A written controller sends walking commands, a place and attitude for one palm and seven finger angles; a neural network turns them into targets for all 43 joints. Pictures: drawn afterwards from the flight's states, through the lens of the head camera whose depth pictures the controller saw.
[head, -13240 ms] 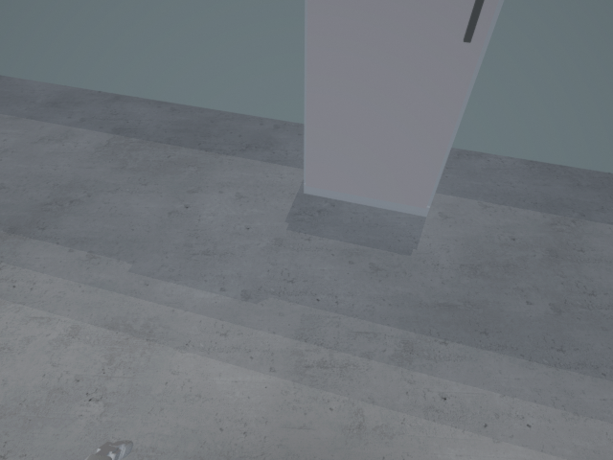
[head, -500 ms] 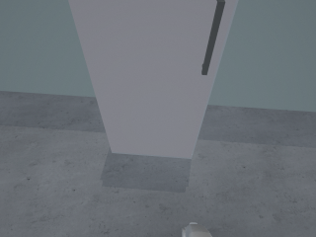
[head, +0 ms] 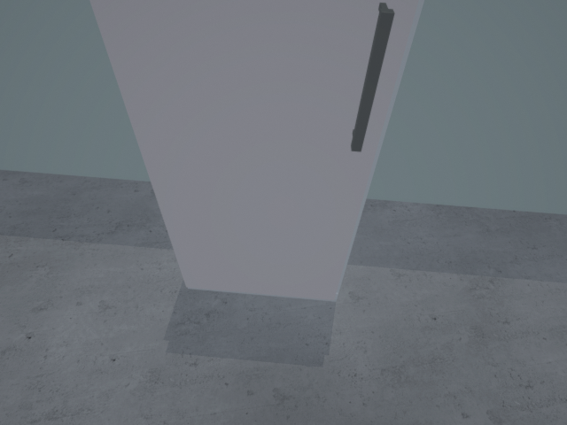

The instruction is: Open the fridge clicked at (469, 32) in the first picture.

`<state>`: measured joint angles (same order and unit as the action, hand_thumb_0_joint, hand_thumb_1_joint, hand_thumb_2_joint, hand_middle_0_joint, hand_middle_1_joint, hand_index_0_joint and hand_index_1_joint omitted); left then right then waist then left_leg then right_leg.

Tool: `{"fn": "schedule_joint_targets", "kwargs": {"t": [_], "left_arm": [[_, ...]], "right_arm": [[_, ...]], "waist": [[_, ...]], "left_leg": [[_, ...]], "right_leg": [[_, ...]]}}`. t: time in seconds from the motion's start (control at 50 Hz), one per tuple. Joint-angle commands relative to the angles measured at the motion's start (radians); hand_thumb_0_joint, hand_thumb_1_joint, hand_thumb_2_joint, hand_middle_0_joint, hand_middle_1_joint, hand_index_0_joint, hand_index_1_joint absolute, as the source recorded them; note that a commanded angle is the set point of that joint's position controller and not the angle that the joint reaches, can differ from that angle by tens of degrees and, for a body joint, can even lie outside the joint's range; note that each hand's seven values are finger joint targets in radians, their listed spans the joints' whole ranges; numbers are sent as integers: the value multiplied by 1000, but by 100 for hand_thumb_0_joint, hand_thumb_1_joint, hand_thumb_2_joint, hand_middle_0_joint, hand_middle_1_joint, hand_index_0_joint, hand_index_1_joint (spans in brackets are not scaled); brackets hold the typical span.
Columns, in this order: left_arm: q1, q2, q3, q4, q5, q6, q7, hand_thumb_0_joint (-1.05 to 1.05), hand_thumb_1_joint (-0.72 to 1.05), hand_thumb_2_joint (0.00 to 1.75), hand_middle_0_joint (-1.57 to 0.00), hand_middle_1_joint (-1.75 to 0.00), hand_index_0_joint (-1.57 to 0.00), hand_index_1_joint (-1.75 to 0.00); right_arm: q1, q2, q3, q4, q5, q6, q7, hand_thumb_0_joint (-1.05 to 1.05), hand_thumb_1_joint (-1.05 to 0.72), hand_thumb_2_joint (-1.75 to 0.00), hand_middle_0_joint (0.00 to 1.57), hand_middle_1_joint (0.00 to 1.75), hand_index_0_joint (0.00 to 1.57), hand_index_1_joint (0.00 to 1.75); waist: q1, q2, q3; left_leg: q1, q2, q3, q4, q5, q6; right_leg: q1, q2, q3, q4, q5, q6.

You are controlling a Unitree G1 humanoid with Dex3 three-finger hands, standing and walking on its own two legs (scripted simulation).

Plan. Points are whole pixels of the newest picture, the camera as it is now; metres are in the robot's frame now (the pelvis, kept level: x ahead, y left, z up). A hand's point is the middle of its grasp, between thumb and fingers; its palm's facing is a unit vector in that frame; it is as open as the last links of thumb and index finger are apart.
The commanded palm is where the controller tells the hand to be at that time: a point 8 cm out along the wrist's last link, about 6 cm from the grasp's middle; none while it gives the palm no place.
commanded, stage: look again from close up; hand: right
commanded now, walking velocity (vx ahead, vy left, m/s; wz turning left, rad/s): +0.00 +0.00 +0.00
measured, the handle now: (368, 84) +0.65 -0.13 +0.18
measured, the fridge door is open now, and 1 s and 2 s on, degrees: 0 0 0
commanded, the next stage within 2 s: shuffle to correct the standing spot in 0.80 s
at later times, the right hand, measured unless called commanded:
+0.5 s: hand out of the picture +0.02 -0.15 -0.17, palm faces +0.04 +0.98 -0.17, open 7.4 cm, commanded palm none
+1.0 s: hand out of the picture -0.01 -0.14 -0.17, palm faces +0.06 +0.99 -0.15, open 7.4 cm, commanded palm none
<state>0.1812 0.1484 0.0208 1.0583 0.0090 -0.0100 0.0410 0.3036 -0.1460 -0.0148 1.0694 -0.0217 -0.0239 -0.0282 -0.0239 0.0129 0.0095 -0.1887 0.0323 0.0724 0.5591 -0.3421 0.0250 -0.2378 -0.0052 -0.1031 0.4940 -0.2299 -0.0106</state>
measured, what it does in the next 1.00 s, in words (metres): stands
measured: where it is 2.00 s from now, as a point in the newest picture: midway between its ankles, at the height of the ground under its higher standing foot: outside the picture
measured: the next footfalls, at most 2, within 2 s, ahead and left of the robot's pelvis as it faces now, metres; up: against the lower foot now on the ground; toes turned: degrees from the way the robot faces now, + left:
left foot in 1.62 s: +0.28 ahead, +0.17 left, +0.00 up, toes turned +8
right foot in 1.98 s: +0.27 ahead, -0.03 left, +0.00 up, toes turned -3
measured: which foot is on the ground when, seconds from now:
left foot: down 0.00-1.00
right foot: down 0.00-1.00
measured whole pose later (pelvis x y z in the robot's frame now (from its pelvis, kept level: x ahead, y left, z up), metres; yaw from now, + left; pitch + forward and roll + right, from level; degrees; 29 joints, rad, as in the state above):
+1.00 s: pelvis +0.03 +0.01 +0.01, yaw +0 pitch -1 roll -1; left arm 0.30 0.11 -0.01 1.17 0.01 -0.01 0.05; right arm 0.36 -0.11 0.00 1.13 -0.01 -0.02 -0.04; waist -0.01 0.01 0.03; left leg -0.08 -0.01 0.09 0.42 -0.31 0.04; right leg -0.17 -0.04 -0.09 0.43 -0.24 0.01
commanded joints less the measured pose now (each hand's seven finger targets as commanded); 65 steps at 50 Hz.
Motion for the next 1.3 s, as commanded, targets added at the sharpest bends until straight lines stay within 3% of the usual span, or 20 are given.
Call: {"fn": "schedule_joint_targets", "kwargs": {"t": [0.0, 0.08, 0.24, 0.38, 0.88, 0.96, 1.04, 1.06, 1.1, 1.14, 1.16, 1.18, 1.2, 1.22, 1.24, 1.26, 1.28], "left_arm": [[79, 43, -8, 2, 6, -9, -12, 0, 90, 90, -20, -30, -20, -30], [97, 61, -16, 28, 4, -21, -9, 0, 90, 90, -20, -30, -20, -30], [134, 71, -21, 67, 0, -23, -1, 0, 90, 90, -20, -30, -20, -30], [160, 53, -23, 93, -1, -18, 4, 0, 90, 90, -20, -30, -20, -30], [183, 35, -23, 97, -1, -15, 8, 0, 90, 90, -20, -30, -20, -30], [199, 46, -12, 98, 6, -6, -1, 0, 90, 90, -20, -30, -20, -30], [175, 27, -9, 65, 12, -2, -12, 0, 90, 90, -20, -30, -20, -30], [165, 18, -6, 55, 12, -4, -15, 0, 90, 90, -20, -30, -20, -30], [145, 15, -3, 37, 14, -11, -18, 0, 90, 90, -20, -30, -20, -30], [164, 5, 0, 31, 12, -19, -19, 0, 90, 90, -20, -30, -20, -30], [214, 0, -1, 44, 11, -27, -19, 0, 90, 90, -20, -30, -20, -30], [300, 15, -1, 74, 12, -37, -16, 0, 90, 90, -20, -30, -20, -30], [430, 79, 14, 118, 21, -49, -6, 0, 90, 90, -20, -30, -20, -30], [545, 128, 20, 154, 26, -48, 6, 0, 90, 90, -20, -30, -20, -30], [551, 116, 10, 161, 24, -42, 18, 0, 90, 90, -20, -30, -20, -30], [513, 83, 0, 147, 23, -47, 21, 0, 90, 90, -20, -30, -20, -30], [456, 73, 0, 124, 24, -55, 21, 0, 90, 90, -20, -30, -20, -30]], "right_arm": [[58, -65, 4, -19, 6, -11, -2, 0, -90, -90, 20, 30, 20, 30], [69, -78, 3, -14, 10, -11, -6, 0, -90, -90, 20, 30, 20, 30], [65, -84, 5, 7, 12, -8, -11, 0, -90, -90, 20, 30, 20, 30], [85, -66, 9, 23, 13, -4, -16, 0, -90, -90, 20, 30, 20, 30], [141, -35, 14, 47, 11, -7, -21, 0, -90, -90, 20, 30, 20, 30], [150, -46, 1, 46, 3, 2, -11, 0, -90, -90, 20, 30, 20, 30], [184, -71, -19, 39, 2, 9, -3, 0, -90, -90, 20, 30, 20, 30], [200, -76, -25, 37, 2, 8, -3, 0, -90, -90, 20, 30, 20, 30], [216, -77, -31, 36, 0, -1, -2, 0, -90, -90, 20, 30, 20, 30], [210, -77, -35, 33, -4, -9, -3, 0, -90, -90, 20, 30, 20, 30], [188, -76, -35, 28, -4, -11, -1, 0, -90, -90, 20, 30, 20, 30], [166, -57, -32, 21, -1, -12, 3, 0, -90, -90, 20, 30, 20, 30], [141, -20, -25, 1, 2, -17, 8, 0, -90, -90, 20, 30, 20, 30], [61, -15, -17, -34, 3, -21, 10, 0, -90, -90, 20, 30, 20, 30], [6, -50, -27, -50, -4, -17, 7, 0, -90, -90, 20, 30, 20, 30], [3, -46, -33, -50, -5, -15, 10, 0, -90, -90, 20, 30, 20, 30], [3, -27, -33, -47, -5, -12, 17, 0, -90, -90, 20, 30, 20, 30]], "waist": [[24, 53, 97], [12, -26, 10], [12, -15, -17], [15, -1, 39], [19, -10, 84], [19, 24, 111], [4, 97, 191], [-2, 119, 203], [-1, 104, 216], [18, 65, 202], [46, 47, 175], [79, -36, 127], [114, -217, 69], [151, -360, 77], [145, -303, 123], [119, -179, 135], [92, -88, 144]], "left_leg": [[-80, 110, -137, -235, 173, 29], [34, 98, -102, -199, 325, 19], [89, 94, -82, -194, 429, 19], [63, 91, -80, -216, 367, 18], [25, 82, -94, -255, 292, 18], [-4, 73, -109, -260, -47, 39], [-13, 122, -214, -325, -279, 93], [-1, 158, -254, -351, -285, 116], [1, 203, -295, -360, -206, 154], [10, 205, -257, -295, -37, 168], [-16, 178, -200, -211, 57, 152], [-83, 105, -105, -59, 147, 113], [-226, -1, 4, 197, 81, 59], [-429, -64, 56, 446, -224, 27], [-497, -16, -26, 595, -243, 36], [-510, 17, -61, 659, -197, 33], [-501, 44, -73, 664, -158, 27]], "right_leg": [[34, -83, 99, -110, 111, -13], [58, -102, 109, -120, 224, -19], [100, -111, 101, -110, 316, -16], [93, -111, 99, -126, 258, -16], [97, -107, 100, -137, 187, -15], [39, -89, 73, -94, -61, -22], [-121, -45, 20, 48, -164, -16], [-160, -40, 3, 112, -157, -12], [-196, -52, 3, 189, -173, -10], [-170, -61, -4, 160, -181, -13], [-80, -58, -8, 75, -132, -19], [78, -74, 32, -22, -12, -41], [245, -224, 246, -98, 154, -114], [363, -385, 448, -184, 447, -206], [336, -421, 432, -175, 610, -247], [275, -426, 391, -173, 646, -256], [223, -414, 349, -181, 590, -244]]}}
